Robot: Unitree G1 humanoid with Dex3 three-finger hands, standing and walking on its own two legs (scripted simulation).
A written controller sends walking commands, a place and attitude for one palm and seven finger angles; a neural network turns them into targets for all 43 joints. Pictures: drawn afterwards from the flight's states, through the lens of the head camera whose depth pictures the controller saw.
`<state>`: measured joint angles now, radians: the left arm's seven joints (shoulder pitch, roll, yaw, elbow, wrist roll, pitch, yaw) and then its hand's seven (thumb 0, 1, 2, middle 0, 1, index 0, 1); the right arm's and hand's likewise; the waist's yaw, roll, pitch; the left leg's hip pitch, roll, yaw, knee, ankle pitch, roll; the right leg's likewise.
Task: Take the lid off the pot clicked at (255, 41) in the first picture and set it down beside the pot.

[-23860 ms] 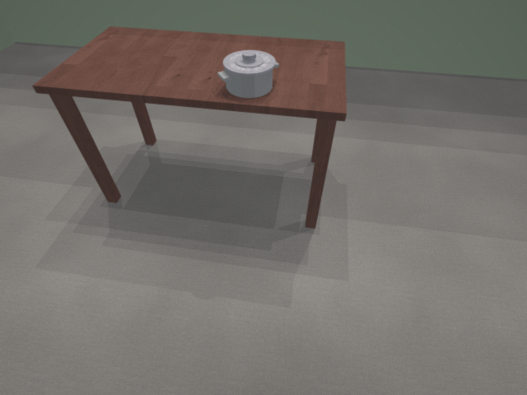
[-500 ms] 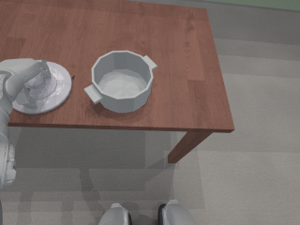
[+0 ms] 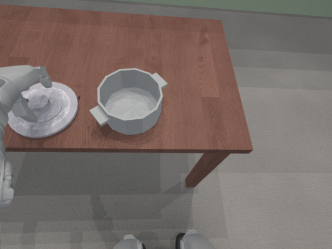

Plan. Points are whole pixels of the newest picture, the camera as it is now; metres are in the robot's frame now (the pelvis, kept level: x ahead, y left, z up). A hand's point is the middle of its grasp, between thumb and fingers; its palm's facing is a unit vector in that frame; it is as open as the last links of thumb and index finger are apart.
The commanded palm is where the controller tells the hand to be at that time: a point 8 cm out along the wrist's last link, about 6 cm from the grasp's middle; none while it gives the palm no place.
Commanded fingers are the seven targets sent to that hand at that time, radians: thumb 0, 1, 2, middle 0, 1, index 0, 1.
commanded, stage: raise the empty hand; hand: left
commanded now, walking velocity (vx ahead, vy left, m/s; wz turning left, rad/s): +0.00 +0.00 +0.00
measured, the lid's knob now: (39, 102) +0.50 +0.31 -0.03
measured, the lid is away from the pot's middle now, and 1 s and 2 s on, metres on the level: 0.24 0.24 0.24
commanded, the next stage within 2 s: draw the hand back to the body in 0.84 s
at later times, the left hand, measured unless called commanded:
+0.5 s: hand (10, 87) +0.46 +0.31 +0.08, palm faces -0.44 -0.07 -0.89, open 11.0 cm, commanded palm +0.49 +0.31 +0.14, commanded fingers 0.00 0.06 0.50 -0.30 -0.95 -0.30 -0.95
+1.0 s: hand out of the picture +0.47 +0.32 +0.11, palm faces -0.44 -0.09 -0.89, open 11.0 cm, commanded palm +0.48 +0.31 +0.17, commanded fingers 0.00 0.06 0.50 -0.30 -0.95 -0.30 -0.95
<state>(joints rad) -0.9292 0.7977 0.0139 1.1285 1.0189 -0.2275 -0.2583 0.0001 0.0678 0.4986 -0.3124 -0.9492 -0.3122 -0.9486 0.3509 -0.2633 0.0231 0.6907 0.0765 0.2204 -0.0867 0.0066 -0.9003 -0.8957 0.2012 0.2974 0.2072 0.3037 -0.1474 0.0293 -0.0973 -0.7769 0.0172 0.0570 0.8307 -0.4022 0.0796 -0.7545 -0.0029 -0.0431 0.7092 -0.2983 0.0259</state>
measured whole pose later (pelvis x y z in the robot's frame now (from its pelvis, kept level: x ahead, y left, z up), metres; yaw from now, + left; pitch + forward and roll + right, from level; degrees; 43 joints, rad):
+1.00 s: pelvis +0.02 +0.00 +0.02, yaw +1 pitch +15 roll -3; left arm -0.95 0.81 -0.01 1.05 0.96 -0.23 -0.38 0.00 0.07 0.50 -0.31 -0.95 -0.31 -0.95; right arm 0.32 -0.28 0.00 0.69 0.08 0.21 -0.08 0.01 -0.90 -0.90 0.20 0.30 0.21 0.30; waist -0.11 0.03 -0.07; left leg -0.54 -0.01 0.05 0.62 -0.34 0.08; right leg -0.52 -0.02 -0.05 0.52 -0.25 0.03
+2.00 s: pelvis +0.03 -0.04 +0.04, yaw +3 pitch +0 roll -1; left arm -0.20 0.41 0.29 0.26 -0.04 -0.07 0.10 0.00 0.36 0.64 -0.27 -0.71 -0.27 -0.71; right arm 0.24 -0.27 0.02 0.70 0.05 -0.03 -0.07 0.02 -0.90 -0.90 0.20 0.30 0.20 0.30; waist 0.00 0.04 0.02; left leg -0.14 0.01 0.03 0.44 -0.30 0.02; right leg -0.14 0.01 -0.07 0.38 -0.24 -0.01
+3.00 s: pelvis +0.02 -0.04 +0.04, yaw +3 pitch -4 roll -1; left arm 0.47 0.34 0.28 -0.41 -0.08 -0.09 0.10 0.02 0.89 0.89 -0.21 -0.30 -0.21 -0.30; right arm 0.17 -0.23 0.03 0.65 0.02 -0.12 -0.06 0.02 -0.90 -0.90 0.20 0.30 0.20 0.30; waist 0.05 0.06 0.02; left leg -0.09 0.01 0.02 0.44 -0.28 0.01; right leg -0.09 0.01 -0.07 0.39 -0.23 -0.02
